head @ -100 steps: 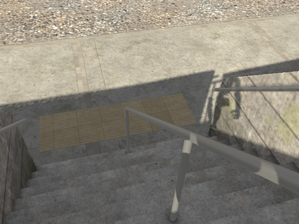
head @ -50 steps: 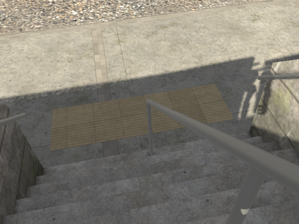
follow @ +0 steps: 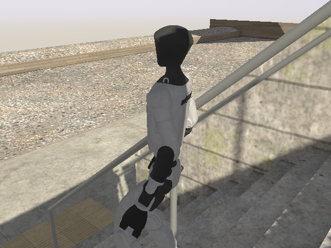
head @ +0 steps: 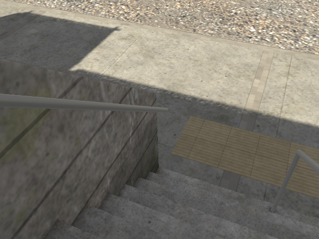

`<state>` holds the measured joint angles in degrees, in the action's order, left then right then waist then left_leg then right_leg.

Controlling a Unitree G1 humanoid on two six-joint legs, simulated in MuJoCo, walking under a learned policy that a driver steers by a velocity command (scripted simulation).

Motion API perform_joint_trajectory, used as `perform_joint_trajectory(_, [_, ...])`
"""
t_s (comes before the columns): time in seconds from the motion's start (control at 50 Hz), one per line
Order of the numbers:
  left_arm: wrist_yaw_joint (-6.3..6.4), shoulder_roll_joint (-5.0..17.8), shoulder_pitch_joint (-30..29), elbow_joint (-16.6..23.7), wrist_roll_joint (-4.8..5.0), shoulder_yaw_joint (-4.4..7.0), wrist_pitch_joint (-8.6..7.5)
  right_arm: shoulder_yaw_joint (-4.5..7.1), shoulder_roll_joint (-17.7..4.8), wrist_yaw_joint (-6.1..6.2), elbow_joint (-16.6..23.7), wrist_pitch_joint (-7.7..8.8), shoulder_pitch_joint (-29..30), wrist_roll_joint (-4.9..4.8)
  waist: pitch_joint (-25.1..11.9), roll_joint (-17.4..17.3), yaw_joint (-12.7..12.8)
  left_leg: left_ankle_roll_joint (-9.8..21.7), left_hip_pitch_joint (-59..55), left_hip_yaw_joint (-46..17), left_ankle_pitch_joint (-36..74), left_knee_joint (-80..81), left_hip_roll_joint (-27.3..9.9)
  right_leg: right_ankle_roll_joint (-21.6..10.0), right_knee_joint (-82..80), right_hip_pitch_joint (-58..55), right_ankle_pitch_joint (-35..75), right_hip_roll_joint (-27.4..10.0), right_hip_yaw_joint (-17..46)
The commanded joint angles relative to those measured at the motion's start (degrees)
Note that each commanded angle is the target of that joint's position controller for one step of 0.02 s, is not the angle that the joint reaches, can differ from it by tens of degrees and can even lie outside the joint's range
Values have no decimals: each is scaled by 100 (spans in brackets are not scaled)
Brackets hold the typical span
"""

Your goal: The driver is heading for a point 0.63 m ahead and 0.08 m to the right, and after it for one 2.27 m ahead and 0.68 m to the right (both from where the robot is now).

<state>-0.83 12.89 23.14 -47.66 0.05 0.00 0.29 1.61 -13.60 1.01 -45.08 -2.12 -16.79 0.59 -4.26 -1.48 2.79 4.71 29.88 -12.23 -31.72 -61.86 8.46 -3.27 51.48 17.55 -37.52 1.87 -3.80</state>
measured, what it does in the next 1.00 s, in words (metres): goes down: left foot 0.20 m lower, then right foot 0.21 m lower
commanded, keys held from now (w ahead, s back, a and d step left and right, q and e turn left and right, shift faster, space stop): w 0.90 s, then no key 0.10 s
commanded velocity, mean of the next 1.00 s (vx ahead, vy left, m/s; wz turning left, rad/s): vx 0.45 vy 0.00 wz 0.04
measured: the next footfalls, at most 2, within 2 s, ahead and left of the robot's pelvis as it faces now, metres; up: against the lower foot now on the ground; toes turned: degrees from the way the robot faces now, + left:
left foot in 0.42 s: +0.27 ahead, +0.11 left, -0.20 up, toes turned +0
right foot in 0.86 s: +0.48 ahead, -0.09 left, -0.41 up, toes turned -4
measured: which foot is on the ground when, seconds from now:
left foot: up 0.00-0.40, down 0.42-0.88, up 0.90-1.00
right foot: down 0.00-0.40, up 0.42-0.84, down 0.86-1.00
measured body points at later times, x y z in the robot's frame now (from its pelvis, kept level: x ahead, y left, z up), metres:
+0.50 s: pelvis +0.21 +0.03 -0.16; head +0.21 +0.04 +0.29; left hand +0.16 +0.28 -0.31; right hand +0.31 -0.20 -0.29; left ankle +0.23 +0.11 -0.89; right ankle +0.09 -0.12 -0.65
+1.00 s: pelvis +0.43 -0.03 -0.38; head +0.41 -0.05 +0.07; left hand +0.41 +0.22 -0.52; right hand +0.44 -0.27 -0.54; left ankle +0.40 +0.12 -0.81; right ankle +0.44 -0.09 -1.09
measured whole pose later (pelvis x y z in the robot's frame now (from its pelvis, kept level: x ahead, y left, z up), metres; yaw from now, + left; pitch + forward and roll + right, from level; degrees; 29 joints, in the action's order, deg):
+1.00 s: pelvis +0.43 -0.03 -0.38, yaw -1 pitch -2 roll +1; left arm -1.9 11.6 23.2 -59.6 -0.7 1.6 -2.0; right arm 1.8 -11.6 4.5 -57.9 0.2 -18.4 1.9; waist 0.0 -1.5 -1.2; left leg 7.4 47.1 -4.9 -36.2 -120.6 5.3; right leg -5.8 42.8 18.1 -21.8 2.2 -4.6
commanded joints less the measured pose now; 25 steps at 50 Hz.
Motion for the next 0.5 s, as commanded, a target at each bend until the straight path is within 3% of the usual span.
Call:
perform_joint_trajectory(0.02, [55, 1137, 1549, -481, -122, 257, -121, 190, -454, -30, 546, 286, 1089, -75, 1561, 987, 152, 43, 4210, -613, 414, -782, -168, -648, -3152, -1892, 872, -2279, 4733])
perform_joint_trajectory(0.04, [91, 1090, 1054, -376, -175, 235, -189, 208, -495, -32, 414, 279, 1190, -82, 1645, 888, -17, -48, 3626, -280, 889, -833, -271, -671, -3043, -1105, 801, -2052, 4137])
perform_joint_trajectory(0.08, [72, 820, 782, -387, -131, 173, -285, 150, -269, -94, 83, 148, 976, 35, 1532, 636, -319, -82, 2762, 134, 1986, -1460, -295, -657, -2503, 18, 1549, -1690, 2997])
perform_joint_trajectory(0.1, [95, 408, 610, -493, -71, 58, -396, 158, -164, -193, -67, 126, 818, 115, 1450, 186, -504, -121, 2534, -273, 3542, -1035, -332, -409, -1667, 415, 981, -1156, 2065])
perform_joint_trajectory(0.12, [72, 392, 723, -570, -47, 37, -453, 102, 45, -228, -117, 114, 771, 180, 1114, 370, -529, -111, 2250, -6, 4092, -1012, -233, -328, -1476, 473, 978, -1053, 1846])
perform_joint_trajectory(0.14, [54, 519, 867, -612, -39, 65, -493, 74, 96, -223, -119, 130, 912, 229, 1022, 451, -428, -125, 2260, 149, 4372, -1001, -207, -299, -1429, 466, 1109, -1035, 1762])
perform_joint_trajectory(0.16, [57, 617, 1065, -637, -38, 88, -522, 76, -43, -184, -123, 162, 995, 242, 927, 451, -289, -197, 2253, 271, 4552, -815, -230, -257, -1361, 299, 1420, -1026, 1710])
perform_joint_trajectory(0.18, [113, 433, 1041, -699, 49, 32, -539, 7, -10, -217, 111, 226, 1535, 343, 1111, 333, -235, -239, 1932, 449, 5531, 129, -315, -270, -1359, 726, 1068, -920, 1574])
perform_joint_trajectory(0.2, [123, 517, 1167, -742, 18, 19, -549, -54, 78, -253, 251, 247, 1972, 346, 1124, 364, -44, -219, 1373, 856, 6176, 496, -364, -368, -1452, 1065, 718, -890, 1542])
perform_joint_trajectory(0.22, [138, 512, 1151, -807, 20, 17, -510, -120, 118, -292, 300, 295, 2153, 325, 1191, 424, 35, -162, 770, 1115, 6584, 1099, -515, -459, -1415, 1276, 576, -785, 1411])
perform_joint_trajectory(0.24, [130, 508, 1248, -836, -25, 17, -497, -180, 207, -367, 327, 321, 2331, 221, 1177, 460, 185, -147, 320, 1428, 6640, 1797, -530, -530, -1425, 1207, 636, -685, 1251])
perform_joint_trajectory(0.26, [90, 450, 1270, -859, -26, 37, -482, -236, 321, -342, 359, 307, 2584, 41, 1304, 630, 351, -198, -349, 1574, 6662, 2151, -608, -541, -1205, 1526, 546, -622, 1166])
perform_joint_trajectory(0.28, [74, 499, 1260, -873, -36, 66, -510, -241, 215, -309, 361, 296, 2608, 19, 1446, 733, 452, -250, -373, 1629, 6420, 2645, -575, -574, -1038, 1201, 995, -552, 1114])
perform_joint_trajectory(0.3, [94, 493, 1317, -981, -94, 95, -542, -194, 104, -253, 243, 314, 2439, -21, 1422, 838, 507, -222, -418, 1431, 6759, 2678, -768, -563, -531, 867, 1102, -653, 1106])
perform_joint_trajectory(0.34, [215, 410, 1266, -1123, -250, 92, -437, -113, -58, -167, -60, 384, 1756, -147, 1208, 834, 496, -171, -471, 1160, 6583, 3763, -1120, -589, 406, -235, 2091, -657, 988])
perform_joint_trajectory(0.36, [252, 555, 1045, -1159, -298, 156, -331, -3, -279, -122, -370, 393, 806, -123, 898, 1026, 84, -56, -1121, 938, 6350, 4077, -1432, -730, 1378, -410, 2885, -729, 1152])
perform_joint_trajectory(0.38, [290, 885, 611, -1115, -234, 282, -318, 154, -621, -75, -776, 371, -455, 11, 416, 997, -526, -17, -2185, 1243, 5787, 4021, -1233, -798, 2623, -288, 4258, -711, 1051])
perform_joint_trajectory(0.4, [319, 819, 485, -1137, -204, 324, -283, 252, -696, -62, -1133, 367, -1400, 171, 236, 447, -1022, 227, -3440, 1038, 5687, 4622, -1340, -607, 4651, 611, 4465, -417, 811])
perform_joint_trajectory(0.42, [307, 690, 414, -1110, -226, 386, -206, 327, -759, -69, -1173, 353, -1802, 54, 399, -1070, -1338, 391, -4203, 1002, 5917, 4717, -1706, -474, 6644, 1914, -227, 509, 248])
perform_joint_trajectory(0.44, [308, 300, 1270, -883, -101, 319, -238, 157, -742, -169, -1145, 440, -1592, 14, -11, -1359, -341, 305, -5648, 425, 8439, 2057, -2358, -432, 6518, 3902, -1165, 245, 977])
perform_joint_trajectory(0.46, [339, 295, 1439, -914, -97, 250, -287, 130, -606, -217, -1172, 442, -1633, -107, -344, -1155, -443, 682, -5789, -31, 8106, 2141, -2724, -463, 6021, 4440, -635, 44, 1144])
perform_joint_trajectory(0.48, [358, 429, 1271, -974, -188, 328, -282, 24, -384, -220, -1147, 528, -1350, -75, 226, -440, -218, 737, -4426, 44, 6230, 2524, -2508, -410, 4845, 4458, 442, -44, 1157])
perform_joint_trajectory(0.5, [347, 320, 931, -862, -345, 314, -275, 102, -524, -136, -1248, 602, -1039, -19, 15, -902, -102, 1152, -3645, -716, 3677, 2614, -2775, -280, 4335, 4446, 1112, -247, 1475])
Velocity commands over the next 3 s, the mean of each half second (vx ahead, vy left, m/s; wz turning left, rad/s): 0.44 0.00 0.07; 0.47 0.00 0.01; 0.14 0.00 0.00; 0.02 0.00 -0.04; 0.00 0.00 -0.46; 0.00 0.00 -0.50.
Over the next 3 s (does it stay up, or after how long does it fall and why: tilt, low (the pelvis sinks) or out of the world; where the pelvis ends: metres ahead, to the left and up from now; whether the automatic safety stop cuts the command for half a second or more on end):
stays up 0.69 -0.06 -0.62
